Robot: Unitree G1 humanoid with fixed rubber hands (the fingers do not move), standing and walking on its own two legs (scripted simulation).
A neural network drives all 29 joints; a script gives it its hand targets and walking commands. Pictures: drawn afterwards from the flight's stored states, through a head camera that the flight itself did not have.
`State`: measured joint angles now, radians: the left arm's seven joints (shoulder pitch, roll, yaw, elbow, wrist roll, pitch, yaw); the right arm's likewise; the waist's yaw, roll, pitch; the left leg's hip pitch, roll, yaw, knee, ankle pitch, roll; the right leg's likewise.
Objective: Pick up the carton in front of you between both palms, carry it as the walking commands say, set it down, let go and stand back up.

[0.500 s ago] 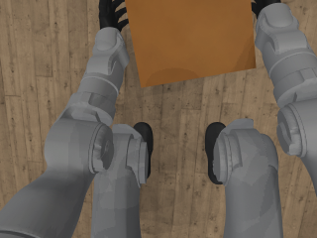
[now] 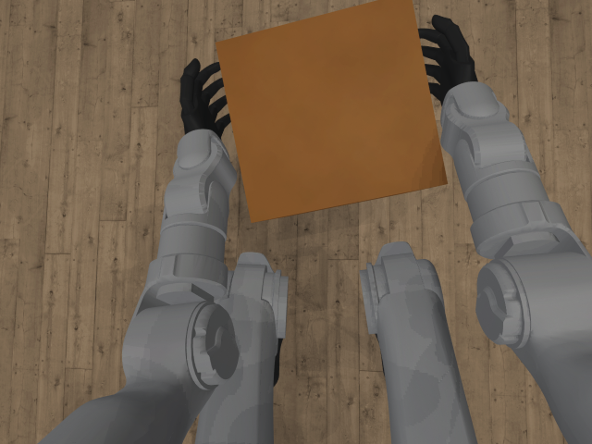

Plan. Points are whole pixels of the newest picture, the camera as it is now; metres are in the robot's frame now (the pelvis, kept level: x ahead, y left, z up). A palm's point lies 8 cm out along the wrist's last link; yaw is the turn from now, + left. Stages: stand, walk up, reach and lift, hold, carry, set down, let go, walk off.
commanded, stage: reach and lift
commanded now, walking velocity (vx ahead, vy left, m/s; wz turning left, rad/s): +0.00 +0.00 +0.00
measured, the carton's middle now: (330, 134) +0.49 -0.04 -0.16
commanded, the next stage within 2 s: none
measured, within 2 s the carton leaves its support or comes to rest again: neither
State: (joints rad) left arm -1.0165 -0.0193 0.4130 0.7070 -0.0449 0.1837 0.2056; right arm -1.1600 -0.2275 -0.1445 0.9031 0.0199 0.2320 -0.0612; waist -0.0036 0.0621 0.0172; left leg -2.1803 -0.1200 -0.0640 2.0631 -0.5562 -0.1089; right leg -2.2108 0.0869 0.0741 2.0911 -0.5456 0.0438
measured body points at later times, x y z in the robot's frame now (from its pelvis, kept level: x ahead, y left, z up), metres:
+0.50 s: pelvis +0.02 +0.01 +0.14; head +0.25 -0.02 +0.53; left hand +0.48 +0.12 +0.07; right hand +0.48 -0.18 +0.07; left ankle +0.12 +0.14 -0.37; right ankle +0.11 -0.12 -0.37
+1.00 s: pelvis +0.08 +0.01 +0.28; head +0.19 -0.01 +0.72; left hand +0.45 +0.13 +0.24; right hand +0.44 -0.17 +0.23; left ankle +0.12 +0.14 -0.37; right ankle +0.11 -0.12 -0.37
